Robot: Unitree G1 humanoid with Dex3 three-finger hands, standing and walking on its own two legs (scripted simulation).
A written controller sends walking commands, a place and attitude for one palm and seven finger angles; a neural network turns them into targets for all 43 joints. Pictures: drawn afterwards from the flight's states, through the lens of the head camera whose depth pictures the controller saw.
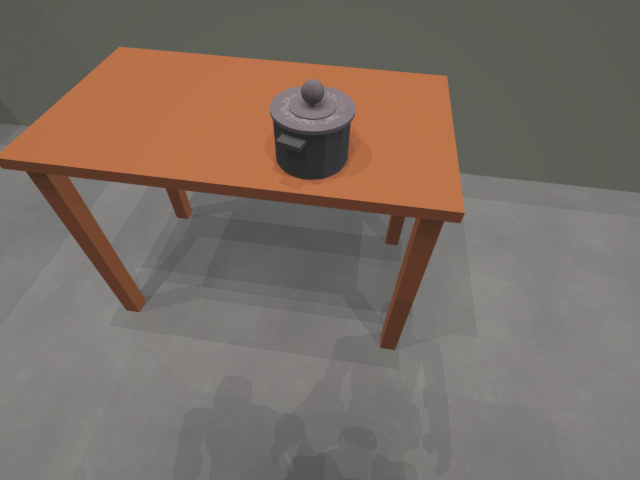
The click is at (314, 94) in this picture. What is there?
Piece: lid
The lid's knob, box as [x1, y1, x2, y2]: [301, 79, 323, 103]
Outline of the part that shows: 310,79 302,85 301,94 304,100 307,102 316,103 321,99 323,95 323,87 319,81 315,79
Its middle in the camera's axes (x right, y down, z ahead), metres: -0.02 -0.29 +0.75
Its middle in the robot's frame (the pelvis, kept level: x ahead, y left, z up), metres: +0.77 +0.06 +0.09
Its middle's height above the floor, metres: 0.86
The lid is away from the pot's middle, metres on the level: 0.00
